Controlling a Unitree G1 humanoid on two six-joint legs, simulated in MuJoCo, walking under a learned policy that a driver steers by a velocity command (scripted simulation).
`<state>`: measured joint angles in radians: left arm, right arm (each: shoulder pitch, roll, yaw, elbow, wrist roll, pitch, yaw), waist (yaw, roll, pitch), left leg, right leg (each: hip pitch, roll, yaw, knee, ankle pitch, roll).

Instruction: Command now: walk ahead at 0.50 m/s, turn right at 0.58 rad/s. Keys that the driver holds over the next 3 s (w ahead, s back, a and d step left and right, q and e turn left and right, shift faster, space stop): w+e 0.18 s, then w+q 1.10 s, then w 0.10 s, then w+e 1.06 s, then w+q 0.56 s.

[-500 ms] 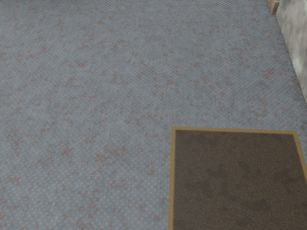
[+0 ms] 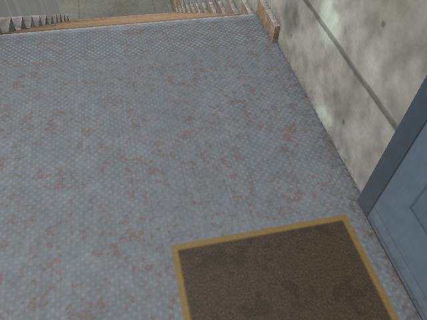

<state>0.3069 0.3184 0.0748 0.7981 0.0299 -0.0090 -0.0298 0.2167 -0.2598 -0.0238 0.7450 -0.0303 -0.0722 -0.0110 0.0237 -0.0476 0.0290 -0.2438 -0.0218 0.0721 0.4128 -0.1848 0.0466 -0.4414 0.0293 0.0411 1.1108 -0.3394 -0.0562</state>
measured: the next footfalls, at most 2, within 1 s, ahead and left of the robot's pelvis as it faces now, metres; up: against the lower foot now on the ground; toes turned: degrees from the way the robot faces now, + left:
right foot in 0.36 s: +0.31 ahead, -0.14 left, +0.00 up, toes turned -11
left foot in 0.88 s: +0.61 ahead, +0.06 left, +0.00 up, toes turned +12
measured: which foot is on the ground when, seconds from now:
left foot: down 0.00-0.36, up 0.38-0.86, down 0.88-1.00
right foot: up 0.00-0.34, down 0.36-0.90, up 0.92-1.00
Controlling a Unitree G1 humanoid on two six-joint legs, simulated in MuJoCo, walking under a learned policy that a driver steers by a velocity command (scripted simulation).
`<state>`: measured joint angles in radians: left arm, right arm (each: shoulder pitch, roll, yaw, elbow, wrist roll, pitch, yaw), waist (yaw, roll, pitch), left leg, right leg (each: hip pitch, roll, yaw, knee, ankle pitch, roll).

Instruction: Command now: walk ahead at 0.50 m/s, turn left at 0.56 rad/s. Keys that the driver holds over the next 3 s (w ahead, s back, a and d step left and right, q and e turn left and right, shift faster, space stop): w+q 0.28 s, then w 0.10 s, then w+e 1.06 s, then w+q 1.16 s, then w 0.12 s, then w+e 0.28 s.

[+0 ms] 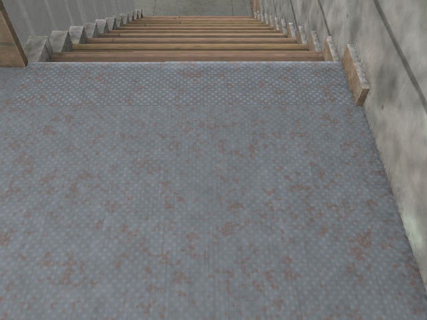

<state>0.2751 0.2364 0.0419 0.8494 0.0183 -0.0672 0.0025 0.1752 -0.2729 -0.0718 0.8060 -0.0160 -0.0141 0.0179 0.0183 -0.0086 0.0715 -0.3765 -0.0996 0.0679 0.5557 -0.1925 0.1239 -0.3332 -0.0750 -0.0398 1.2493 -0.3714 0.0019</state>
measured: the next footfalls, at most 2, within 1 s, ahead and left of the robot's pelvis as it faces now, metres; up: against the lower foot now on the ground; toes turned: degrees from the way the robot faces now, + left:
right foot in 0.44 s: +0.43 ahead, -0.09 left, +0.00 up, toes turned +13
left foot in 0.92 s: +0.64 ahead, +0.14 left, +0.00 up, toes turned -1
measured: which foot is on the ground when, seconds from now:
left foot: down 0.00-0.44, up 0.46-0.90, down 0.92-1.00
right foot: up 0.00-0.42, down 0.44-0.94, up 0.96-1.00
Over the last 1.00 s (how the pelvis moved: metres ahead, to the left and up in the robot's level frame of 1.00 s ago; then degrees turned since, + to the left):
0.52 0.00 -0.02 12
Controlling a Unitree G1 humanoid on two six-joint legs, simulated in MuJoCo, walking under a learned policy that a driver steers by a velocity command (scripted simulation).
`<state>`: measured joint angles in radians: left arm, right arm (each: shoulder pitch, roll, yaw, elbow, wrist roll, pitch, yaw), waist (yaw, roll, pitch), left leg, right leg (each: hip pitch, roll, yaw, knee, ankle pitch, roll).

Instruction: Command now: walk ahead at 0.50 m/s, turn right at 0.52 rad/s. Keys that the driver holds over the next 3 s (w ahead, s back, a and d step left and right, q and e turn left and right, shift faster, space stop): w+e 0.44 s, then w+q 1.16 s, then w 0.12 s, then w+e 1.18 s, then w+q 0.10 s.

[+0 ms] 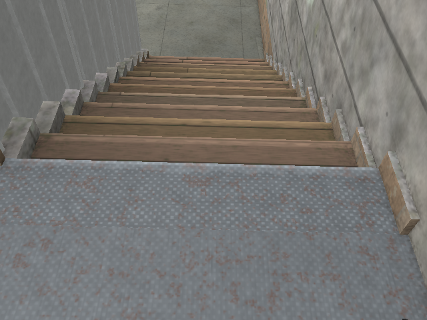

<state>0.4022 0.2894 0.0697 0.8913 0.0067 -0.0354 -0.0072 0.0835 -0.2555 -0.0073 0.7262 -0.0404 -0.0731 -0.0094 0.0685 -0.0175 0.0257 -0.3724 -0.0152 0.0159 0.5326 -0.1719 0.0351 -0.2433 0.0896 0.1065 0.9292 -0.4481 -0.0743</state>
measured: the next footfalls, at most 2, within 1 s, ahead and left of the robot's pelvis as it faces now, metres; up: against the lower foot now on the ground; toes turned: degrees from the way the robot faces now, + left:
right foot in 0.44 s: +0.34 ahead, -0.15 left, +0.00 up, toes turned -20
left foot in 1.00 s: +0.70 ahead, -0.07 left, +0.00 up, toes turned -4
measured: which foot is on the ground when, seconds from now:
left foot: down 0.00-0.44, up 0.46-0.98, down 1.00-1.00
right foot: up 0.00-0.42, down 0.44-1.00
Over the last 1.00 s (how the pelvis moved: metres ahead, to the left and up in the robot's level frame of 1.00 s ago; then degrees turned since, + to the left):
0.54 0.04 0.01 -1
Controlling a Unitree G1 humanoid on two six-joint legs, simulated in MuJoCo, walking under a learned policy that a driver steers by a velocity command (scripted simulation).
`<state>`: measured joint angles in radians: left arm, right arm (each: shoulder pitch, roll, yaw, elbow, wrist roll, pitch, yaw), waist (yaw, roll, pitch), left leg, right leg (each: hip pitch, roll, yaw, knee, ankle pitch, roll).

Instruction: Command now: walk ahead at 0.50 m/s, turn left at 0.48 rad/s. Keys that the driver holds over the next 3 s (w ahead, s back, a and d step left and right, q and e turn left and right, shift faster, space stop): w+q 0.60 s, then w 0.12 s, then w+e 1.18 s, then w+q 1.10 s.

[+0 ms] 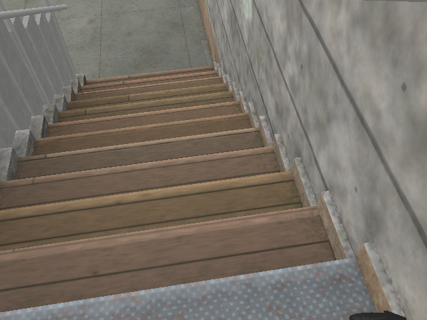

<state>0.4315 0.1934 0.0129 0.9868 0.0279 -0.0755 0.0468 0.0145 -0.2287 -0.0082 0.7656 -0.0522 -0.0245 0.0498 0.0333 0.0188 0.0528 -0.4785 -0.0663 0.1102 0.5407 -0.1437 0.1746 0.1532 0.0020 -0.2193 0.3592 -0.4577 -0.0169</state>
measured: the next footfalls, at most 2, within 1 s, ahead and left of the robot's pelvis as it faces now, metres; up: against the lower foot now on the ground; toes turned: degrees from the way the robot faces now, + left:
right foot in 0.54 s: +0.47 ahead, -0.01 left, +0.00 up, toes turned +24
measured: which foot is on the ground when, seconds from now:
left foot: down 0.00-0.52, up 0.54-1.00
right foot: down 0.00-0.02, up 0.04-0.52, down 0.54-1.00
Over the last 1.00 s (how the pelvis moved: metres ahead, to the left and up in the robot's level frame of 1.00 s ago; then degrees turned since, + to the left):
0.53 -0.11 -0.01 -7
